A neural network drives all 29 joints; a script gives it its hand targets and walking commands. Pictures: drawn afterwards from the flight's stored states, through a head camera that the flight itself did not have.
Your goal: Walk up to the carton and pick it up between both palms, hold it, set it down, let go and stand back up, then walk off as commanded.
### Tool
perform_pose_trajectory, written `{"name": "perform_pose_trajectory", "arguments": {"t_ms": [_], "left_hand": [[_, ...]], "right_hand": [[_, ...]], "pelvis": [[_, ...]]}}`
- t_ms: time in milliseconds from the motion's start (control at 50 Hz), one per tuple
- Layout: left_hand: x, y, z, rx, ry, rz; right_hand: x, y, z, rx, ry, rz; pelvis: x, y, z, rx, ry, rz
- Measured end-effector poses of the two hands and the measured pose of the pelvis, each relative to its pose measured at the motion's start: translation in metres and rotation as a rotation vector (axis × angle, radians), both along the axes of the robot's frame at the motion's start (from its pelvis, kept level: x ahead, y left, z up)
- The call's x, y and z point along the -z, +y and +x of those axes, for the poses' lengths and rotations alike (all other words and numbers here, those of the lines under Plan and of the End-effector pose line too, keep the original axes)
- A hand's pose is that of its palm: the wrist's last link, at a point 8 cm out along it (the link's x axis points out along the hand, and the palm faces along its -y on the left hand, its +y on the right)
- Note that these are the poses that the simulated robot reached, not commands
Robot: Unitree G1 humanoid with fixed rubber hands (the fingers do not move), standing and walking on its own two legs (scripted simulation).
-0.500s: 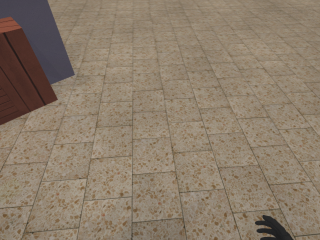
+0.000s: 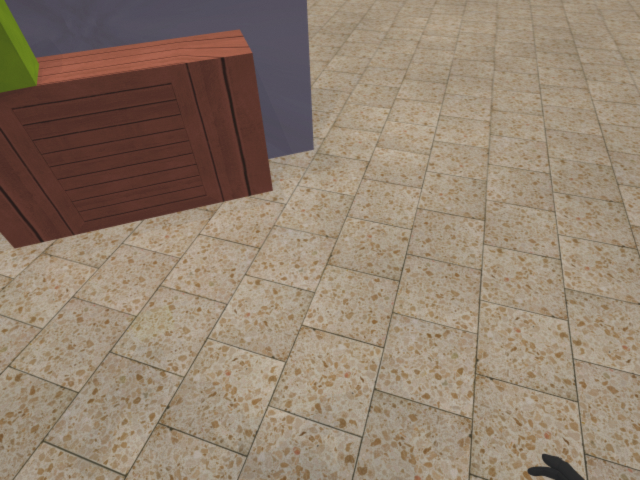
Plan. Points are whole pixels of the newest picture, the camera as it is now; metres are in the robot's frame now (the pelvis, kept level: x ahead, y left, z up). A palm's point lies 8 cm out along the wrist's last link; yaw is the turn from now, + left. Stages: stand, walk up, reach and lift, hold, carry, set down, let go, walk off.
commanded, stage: walk up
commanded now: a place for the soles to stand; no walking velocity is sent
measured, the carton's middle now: out of the picture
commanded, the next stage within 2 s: none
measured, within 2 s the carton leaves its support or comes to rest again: neither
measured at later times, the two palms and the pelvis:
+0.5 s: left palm out of the picture +0.18 +0.43 -0.08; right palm (426, 331) +0.39 -0.18 -0.11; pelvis +0.20 +0.09 +0.00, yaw +14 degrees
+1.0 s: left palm out of the picture +0.32 +0.56 -0.09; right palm (326, 236) +0.60 -0.02 -0.09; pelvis +0.39 +0.24 +0.00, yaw +20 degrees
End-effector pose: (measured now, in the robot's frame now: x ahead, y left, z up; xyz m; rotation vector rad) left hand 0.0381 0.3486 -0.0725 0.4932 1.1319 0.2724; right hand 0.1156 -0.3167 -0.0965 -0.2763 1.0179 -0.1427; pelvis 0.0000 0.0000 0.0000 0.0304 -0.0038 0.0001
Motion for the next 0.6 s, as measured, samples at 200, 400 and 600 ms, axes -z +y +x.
{"name": "perform_pose_trajectory", "arguments": {"t_ms": [200,400,600], "left_hand": [[-0.003,0.024,-0.007,-0.217,0.044,-0.012],[0.006,0.070,0.073,-0.287,0.043,-0.031],[0.003,0.095,0.168,-0.259,-0.094,-0.007]], "right_hand": [[0.006,0.063,0.147,-0.212,0.044,0.021],[0.000,0.130,0.258,-0.260,-0.076,-0.002],[0.027,0.149,0.308,-0.284,0.092,-0.025]], "pelvis": [[-0.004,0.035,0.083,-0.170,-0.036,-0.047],[0.000,0.083,0.160,-0.220,-0.001,0.011],[0.008,0.109,0.245,-0.316,-0.040,-0.049]]}}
